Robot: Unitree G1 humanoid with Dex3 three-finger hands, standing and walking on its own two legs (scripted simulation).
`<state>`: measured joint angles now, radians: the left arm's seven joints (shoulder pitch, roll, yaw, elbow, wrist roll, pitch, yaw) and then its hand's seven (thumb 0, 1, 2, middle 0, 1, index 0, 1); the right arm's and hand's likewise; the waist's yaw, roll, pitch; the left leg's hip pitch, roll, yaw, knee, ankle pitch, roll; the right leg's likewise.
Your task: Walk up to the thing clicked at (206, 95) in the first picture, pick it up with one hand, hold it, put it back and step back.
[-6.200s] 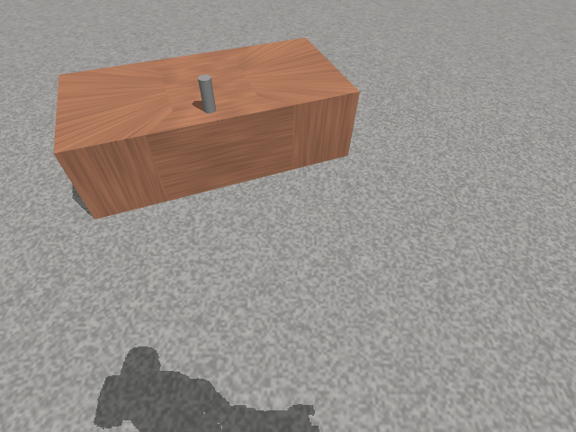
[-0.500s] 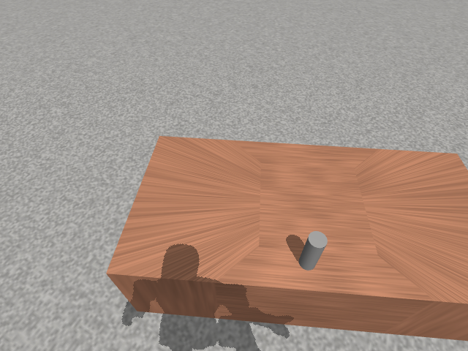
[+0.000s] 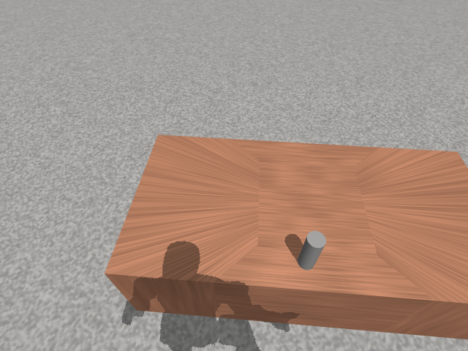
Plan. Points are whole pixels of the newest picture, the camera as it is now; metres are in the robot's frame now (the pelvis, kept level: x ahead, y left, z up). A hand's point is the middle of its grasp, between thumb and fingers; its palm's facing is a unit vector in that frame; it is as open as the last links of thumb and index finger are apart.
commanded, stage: stand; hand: right
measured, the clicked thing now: (310, 251) +0.45 -0.21 -0.32
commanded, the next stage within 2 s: go down in 1.80 s
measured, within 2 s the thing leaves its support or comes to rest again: neither
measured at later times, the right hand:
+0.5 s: hand out of the picture +0.06 -0.26 -0.16, palm faces -0.03 +0.94 -0.33, open 7.4 cm
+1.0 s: hand out of the picture +0.06 -0.26 -0.16, palm faces -0.02 +0.94 -0.33, open 7.4 cm
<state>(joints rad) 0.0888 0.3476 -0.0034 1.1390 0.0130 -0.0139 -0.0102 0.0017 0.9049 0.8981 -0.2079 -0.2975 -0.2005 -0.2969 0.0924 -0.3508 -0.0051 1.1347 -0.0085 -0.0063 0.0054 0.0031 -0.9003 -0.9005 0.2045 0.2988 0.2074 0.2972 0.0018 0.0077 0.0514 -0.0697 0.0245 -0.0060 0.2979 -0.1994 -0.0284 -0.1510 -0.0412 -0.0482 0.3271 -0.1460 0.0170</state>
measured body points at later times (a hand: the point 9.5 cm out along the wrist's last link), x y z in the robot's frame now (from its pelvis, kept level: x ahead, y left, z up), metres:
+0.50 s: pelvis +0.00 -0.01 +0.00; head +0.01 -0.02 +0.45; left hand +0.07 +0.29 -0.13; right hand +0.06 -0.31 -0.14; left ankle -0.02 +0.14 -0.75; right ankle +0.02 -0.13 -0.75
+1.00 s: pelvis +0.00 -0.01 +0.00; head +0.01 -0.02 +0.45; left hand +0.08 +0.29 -0.13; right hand +0.06 -0.31 -0.14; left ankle -0.02 +0.14 -0.75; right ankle +0.02 -0.13 -0.75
